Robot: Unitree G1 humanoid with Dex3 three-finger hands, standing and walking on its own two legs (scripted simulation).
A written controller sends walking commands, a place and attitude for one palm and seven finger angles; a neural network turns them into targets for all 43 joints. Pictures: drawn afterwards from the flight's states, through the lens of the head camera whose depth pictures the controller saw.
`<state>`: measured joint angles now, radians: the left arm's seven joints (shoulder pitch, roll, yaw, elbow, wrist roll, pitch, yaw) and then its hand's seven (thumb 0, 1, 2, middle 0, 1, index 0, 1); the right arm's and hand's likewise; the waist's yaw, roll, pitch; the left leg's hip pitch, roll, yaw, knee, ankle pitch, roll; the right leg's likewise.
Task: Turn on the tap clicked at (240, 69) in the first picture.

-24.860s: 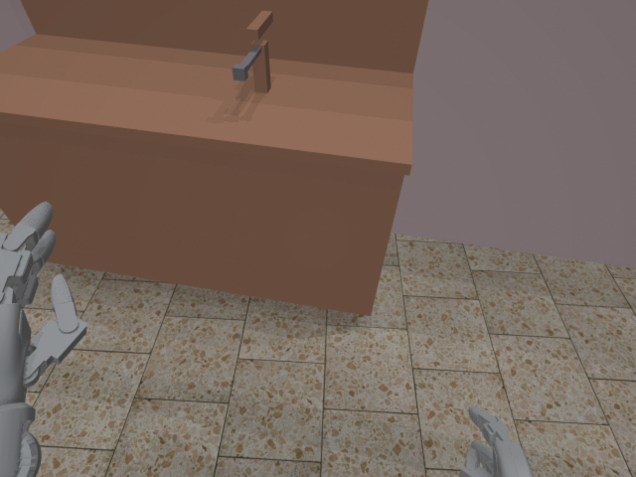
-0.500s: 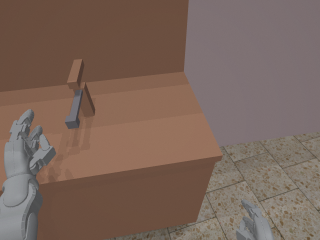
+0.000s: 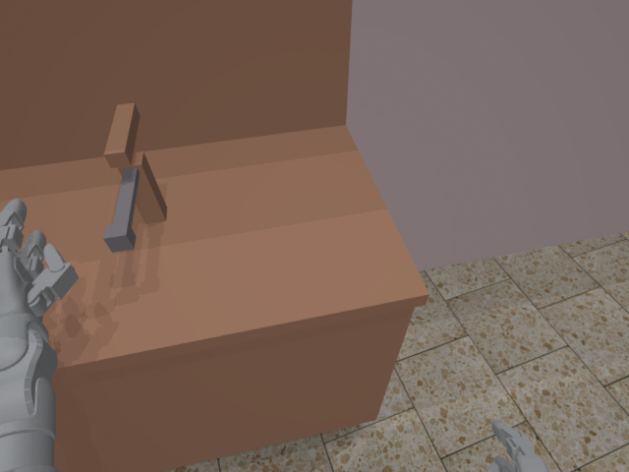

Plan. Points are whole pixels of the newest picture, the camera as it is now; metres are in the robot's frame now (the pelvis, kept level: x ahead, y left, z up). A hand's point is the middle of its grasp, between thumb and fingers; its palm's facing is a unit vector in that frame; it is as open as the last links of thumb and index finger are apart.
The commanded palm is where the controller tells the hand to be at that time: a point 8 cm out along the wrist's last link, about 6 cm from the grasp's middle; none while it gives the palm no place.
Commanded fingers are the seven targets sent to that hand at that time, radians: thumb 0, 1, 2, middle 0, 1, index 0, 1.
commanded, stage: reach beside the lever's end, fingers flat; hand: left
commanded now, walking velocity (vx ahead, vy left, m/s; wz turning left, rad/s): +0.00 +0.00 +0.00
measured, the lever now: (120, 237) +0.37 +0.29 +0.10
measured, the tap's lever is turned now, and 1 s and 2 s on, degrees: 0 0 5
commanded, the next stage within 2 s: push the lever round in 0.64 s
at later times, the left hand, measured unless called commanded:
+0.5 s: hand (84, 257) +0.34 +0.32 +0.10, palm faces +0.48 -0.87 -0.09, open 7.8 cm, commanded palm +0.29 +0.36 +0.10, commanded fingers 0.00 0.90 0.90 -0.15 -0.15 -0.15 -0.15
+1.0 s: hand (84, 261) +0.33 +0.32 +0.10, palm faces +0.50 -0.86 -0.08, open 7.8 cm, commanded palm +0.29 +0.35 +0.10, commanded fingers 0.00 0.90 0.90 -0.15 -0.15 -0.15 -0.15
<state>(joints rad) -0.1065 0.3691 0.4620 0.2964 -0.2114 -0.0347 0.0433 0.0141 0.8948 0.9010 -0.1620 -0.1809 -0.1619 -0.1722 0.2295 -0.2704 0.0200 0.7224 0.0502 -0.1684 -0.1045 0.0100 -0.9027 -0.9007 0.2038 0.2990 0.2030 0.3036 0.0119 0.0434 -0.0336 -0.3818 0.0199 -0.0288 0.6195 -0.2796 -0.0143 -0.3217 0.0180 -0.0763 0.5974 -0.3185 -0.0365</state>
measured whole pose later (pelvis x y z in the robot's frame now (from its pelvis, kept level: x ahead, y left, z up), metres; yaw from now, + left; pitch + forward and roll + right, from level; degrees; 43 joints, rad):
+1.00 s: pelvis +0.01 +0.01 +0.00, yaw +0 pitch +5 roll -1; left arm -0.17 0.35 0.44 0.37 -0.19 -0.10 0.04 0.01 0.90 0.90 -0.15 -0.15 -0.15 -0.15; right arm 0.24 -0.27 0.01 0.70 0.04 -0.14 -0.08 0.01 -0.90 -0.90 0.20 0.30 0.20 0.30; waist 0.01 0.04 -0.06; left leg -0.46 0.01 -0.03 0.68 -0.31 0.00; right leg -0.38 0.01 -0.08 0.64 -0.34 -0.02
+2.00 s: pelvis +0.00 +0.01 -0.01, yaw +0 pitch +3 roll -1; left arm -0.18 0.19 0.28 0.28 -0.11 -0.08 0.34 0.01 0.93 0.92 -0.15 -0.15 -0.15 -0.15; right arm 0.21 -0.25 0.01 0.71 0.02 -0.09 -0.06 0.01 -0.90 -0.90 0.20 0.30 0.20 0.30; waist 0.01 0.05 -0.06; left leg -0.43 0.01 -0.04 0.67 -0.30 -0.01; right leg -0.37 0.01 -0.08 0.64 -0.34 -0.03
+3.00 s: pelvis -0.01 -0.01 -0.01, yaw +1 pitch +6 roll -1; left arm -0.54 0.03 0.25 0.59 0.04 0.01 0.79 0.01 0.90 0.91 -0.15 -0.15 -0.15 -0.15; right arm 0.19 -0.22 -0.02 0.77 -0.04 0.01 -0.02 0.01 -0.90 -0.90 0.20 0.30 0.20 0.30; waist -0.04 0.04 -0.09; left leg -0.49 0.02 -0.05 0.69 -0.29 -0.03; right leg -0.43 0.02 -0.09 0.67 -0.34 -0.05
